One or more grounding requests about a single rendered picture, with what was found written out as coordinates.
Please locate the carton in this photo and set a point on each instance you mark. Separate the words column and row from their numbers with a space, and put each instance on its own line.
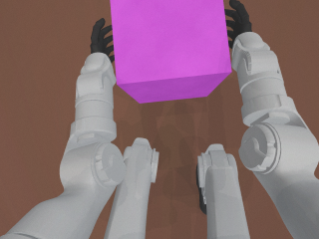
column 168, row 50

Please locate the robot right thigh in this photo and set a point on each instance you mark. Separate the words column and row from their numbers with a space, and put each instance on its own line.
column 225, row 213

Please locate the left robot hand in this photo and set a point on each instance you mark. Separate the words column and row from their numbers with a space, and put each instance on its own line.
column 99, row 43

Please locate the robot thigh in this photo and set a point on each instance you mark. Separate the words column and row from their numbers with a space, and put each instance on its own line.
column 225, row 213
column 128, row 217

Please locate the left robot upper arm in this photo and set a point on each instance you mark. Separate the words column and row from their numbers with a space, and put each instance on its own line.
column 90, row 175

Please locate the right robot hand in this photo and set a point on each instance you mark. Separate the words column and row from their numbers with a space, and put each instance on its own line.
column 241, row 22

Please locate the robot left thigh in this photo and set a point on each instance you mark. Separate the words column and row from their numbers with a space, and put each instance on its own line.
column 128, row 217

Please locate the right robot upper arm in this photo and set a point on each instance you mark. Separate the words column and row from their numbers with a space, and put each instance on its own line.
column 283, row 158

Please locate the robot right forearm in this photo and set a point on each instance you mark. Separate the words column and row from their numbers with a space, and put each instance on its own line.
column 261, row 84

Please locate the robot left forearm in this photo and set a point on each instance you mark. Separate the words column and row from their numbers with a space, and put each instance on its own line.
column 94, row 103

